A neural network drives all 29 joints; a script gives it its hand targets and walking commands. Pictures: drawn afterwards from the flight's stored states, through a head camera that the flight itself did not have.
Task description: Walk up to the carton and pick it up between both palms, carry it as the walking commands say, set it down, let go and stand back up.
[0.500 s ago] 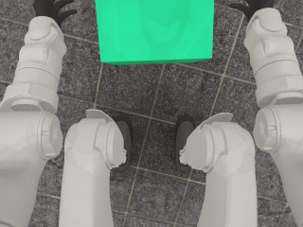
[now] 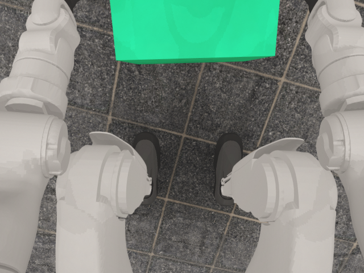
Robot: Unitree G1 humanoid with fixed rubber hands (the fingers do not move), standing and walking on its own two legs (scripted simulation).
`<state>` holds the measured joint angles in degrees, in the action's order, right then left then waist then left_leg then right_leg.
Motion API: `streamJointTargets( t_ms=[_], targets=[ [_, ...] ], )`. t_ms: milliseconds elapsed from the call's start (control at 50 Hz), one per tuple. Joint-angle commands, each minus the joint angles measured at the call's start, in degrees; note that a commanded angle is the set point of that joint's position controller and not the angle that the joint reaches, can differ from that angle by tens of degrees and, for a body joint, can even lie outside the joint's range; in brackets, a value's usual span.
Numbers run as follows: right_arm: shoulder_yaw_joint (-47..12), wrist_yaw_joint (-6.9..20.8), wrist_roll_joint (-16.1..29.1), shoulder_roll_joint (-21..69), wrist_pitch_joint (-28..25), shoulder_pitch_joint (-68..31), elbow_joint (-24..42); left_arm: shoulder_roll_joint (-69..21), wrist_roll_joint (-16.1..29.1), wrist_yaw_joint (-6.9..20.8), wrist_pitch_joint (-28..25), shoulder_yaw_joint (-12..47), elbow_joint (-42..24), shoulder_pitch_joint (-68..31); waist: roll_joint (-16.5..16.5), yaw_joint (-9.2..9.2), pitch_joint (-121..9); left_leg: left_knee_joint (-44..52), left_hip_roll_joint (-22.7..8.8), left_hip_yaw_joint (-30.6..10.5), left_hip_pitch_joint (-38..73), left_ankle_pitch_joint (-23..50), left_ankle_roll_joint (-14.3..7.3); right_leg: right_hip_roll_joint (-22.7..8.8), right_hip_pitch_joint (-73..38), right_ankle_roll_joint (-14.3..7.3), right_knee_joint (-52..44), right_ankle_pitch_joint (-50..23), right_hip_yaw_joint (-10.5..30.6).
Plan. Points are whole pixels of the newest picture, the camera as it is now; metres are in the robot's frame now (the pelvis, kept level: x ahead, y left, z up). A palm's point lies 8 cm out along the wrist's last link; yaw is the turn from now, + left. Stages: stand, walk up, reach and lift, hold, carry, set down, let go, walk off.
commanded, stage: reach and lift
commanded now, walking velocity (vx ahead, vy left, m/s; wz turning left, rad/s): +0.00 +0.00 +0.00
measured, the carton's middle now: (192, 17) +0.52 +0.00 -0.25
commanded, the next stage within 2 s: none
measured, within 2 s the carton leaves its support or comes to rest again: leaves its support in 1.40 s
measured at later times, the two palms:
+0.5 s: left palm out of the picture +0.53 +0.18 -0.18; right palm out of the picture +0.54 -0.18 -0.18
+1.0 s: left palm out of the picture +0.53 +0.17 -0.18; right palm out of the picture +0.54 -0.17 -0.18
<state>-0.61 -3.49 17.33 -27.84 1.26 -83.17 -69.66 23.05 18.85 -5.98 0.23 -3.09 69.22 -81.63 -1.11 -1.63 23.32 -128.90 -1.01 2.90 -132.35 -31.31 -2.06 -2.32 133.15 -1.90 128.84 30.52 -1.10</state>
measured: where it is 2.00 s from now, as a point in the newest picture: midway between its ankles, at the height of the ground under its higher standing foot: (185, 180)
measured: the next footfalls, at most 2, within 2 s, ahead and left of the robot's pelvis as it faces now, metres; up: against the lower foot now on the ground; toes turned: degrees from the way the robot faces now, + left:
none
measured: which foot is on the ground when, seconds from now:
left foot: down 0.00-1.00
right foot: down 0.00-1.00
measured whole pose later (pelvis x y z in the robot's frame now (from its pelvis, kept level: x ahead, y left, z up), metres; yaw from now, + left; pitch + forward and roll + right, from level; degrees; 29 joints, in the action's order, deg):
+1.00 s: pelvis -0.01 -0.01 +0.01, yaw +0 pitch +36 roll +1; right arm -4.8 -7.4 17.7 -22.1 -0.6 -89.8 -76.2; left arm 18.6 18.8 -9.0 -2.3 -2.2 75.4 -87.4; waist -0.9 -1.3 23.2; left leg -127.0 -0.8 2.2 -132.4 -30.2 -1.0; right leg -1.8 133.7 -2.8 127.0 29.1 -1.6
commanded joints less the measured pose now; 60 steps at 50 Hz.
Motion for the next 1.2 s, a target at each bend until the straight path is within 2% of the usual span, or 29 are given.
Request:
streamJointTargets(
  t_ms=[0,160,480,580,700,800,900,940,1060,1180],
  targets=[
    [1.0,-0.1,-0.2,-4.2,-1.1,-10.5,4.7,4.6,-0.6,-0.2,-1.1,-1.3,-4.1,-9.0,2.1,-0.52,-66.4,10.1,1.0,-3.9,32.8,17.3,3.4,1.3,-33.0,2.6,-8.2,-15.0,2.9],
    [0.6,-0.7,-0.3,-2.6,-1.5,-11.1,3.9,3.4,-0.2,-0.3,-1.4,-0.5,-4.2,-10.1,2.1,0.11,-65.9,10.4,1.4,-3.8,31.5,16.5,3.5,1.7,-33.3,2.5,-9.0,-15.0,3.3],
    [-1.6,-2.4,-0.9,3.1,-2.7,-13.8,1.9,-1.0,-1.0,-1.5,-2.5,0.7,-1.8,-12.1,2.4,-0.17,-66.5,11.4,2.6,-3.5,30.2,16.5,3.7,3.1,-34.8,2.5,-10.2,-15.4,3.5],
    [-4.4,-2.2,0.3,6.9,-3.1,-15.8,2.1,-4.0,-1.3,-1.7,-3.0,1.7,-1.5,-12.9,3.1,-1.54,-66.3,12.0,2.9,-3.5,30.4,16.9,3.4,3.6,-34.5,2.5,-10.5,-15.4,3.7],
    [-7.4,-1.5,0.9,12.0,-3.4,-18.6,2.2,-9.2,-0.2,-0.7,-3.6,4.3,-1.9,-16.0,3.4,-1.36,-65.6,12.4,3.3,-3.5,29.8,15.8,3.2,4.1,-35.1,2.2,-11.1,-14.8,3.8],
    [-9.5,0.2,1.4,19.1,-3.4,-21.6,2.7,-15.7,0.3,1.1,-3.9,6.1,-2.1,-20.1,3.2,-1.58,-65.2,12.2,3.9,-3.3,29.4,15.1,3.0,4.6,-35.2,1.9,-11.0,-14.4,3.8],
    [-11.8,4.7,0.6,37.9,-2.5,-29.0,4.7,-34.2,-0.1,5.8,-2.9,9.2,-3.4,-29.1,3.1,-0.67,-64.7,11.1,5.0,-3.2,28.3,14.0,2.6,5.6,-34.0,1.2,-10.3,-13.8,3.5],
    [-11.1,6.4,-0.2,42.1,-2.0,-29.9,5.6,-38.9,-1.1,7.5,-2.0,8.9,-4.3,-30.2,3.0,-0.51,-63.2,10.8,5.4,-2.7,27.7,13.4,2.4,5.8,-32.9,0.9,-10.1,-13.4,3.0],
    [-9.7,10.0,-1.8,49.6,0.1,-29.6,6.8,-46.9,-3.7,11.0,0.9,7.6,-7.5,-30.4,2.6,-0.8,-60.6,10.0,5.6,-1.4,26.9,12.3,1.9,6.4,-31.4,0.5,-9.7,-13.0,1.9],
    [-10.2,12.0,-1.6,53.5,1.6,-29.3,9.5,-51.7,-3.0,13.0,2.2,7.6,-9.4,-29.2,3.3,-0.77,-59.5,9.0,6.1,-1.3,27.6,14.0,1.4,6.5,-30.6,0.3,-8.9,-13.8,1.5]
  ],
)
